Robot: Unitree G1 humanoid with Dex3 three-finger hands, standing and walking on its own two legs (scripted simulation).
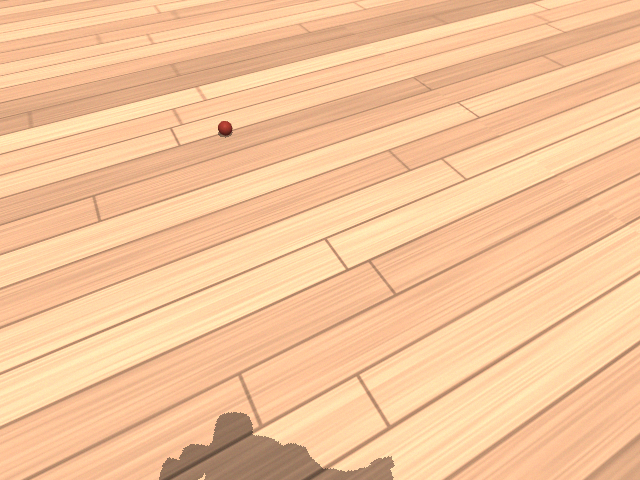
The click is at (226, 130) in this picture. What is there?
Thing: free ball
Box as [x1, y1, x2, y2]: [218, 121, 231, 135]
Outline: 222,121 218,125 218,130 220,133 226,135 230,133 231,125 227,121
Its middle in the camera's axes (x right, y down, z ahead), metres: -0.51 -0.62 +2.11
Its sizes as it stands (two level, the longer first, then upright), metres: 0.077 0.077 0.077
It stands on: the floor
